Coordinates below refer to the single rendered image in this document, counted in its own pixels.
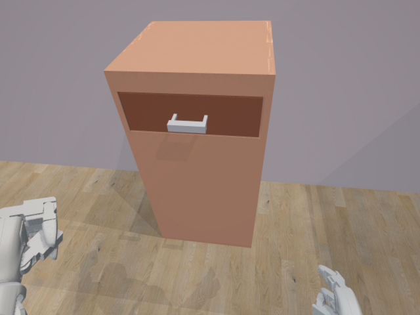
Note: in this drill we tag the drawer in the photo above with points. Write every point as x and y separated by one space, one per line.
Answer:
227 115

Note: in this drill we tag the left robot forearm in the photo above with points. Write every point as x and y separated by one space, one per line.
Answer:
12 295

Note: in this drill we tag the left robot hand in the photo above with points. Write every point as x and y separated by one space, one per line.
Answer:
42 228

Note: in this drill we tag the cabinet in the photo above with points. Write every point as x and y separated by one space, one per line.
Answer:
202 188

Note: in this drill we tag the handle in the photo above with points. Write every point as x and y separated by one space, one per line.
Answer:
187 126

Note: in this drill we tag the right robot hand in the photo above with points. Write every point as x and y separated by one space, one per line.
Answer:
342 301

